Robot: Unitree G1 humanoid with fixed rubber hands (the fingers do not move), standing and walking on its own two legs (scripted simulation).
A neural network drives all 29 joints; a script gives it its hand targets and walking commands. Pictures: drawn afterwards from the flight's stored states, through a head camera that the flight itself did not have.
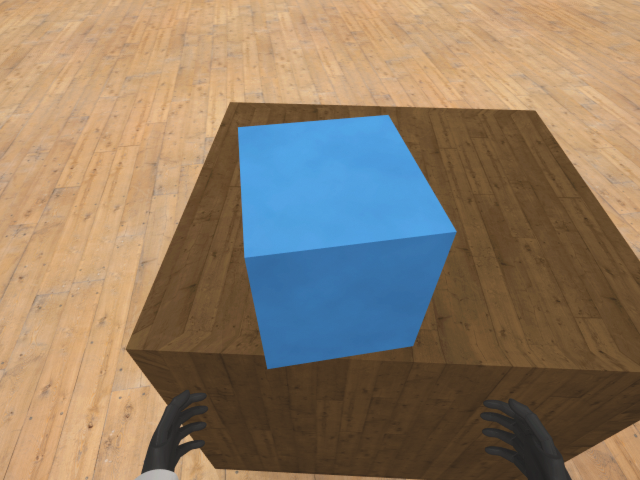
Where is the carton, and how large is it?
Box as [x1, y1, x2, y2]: [238, 115, 456, 368]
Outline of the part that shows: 388,115 238,127 244,257 267,368 410,346 414,342 456,231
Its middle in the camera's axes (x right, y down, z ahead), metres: +0.01 +0.00 +0.57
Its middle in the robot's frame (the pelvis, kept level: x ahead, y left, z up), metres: +0.42 +0.03 +0.06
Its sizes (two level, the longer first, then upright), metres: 0.250 0.224 0.251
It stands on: a pedestal, 0.72 m high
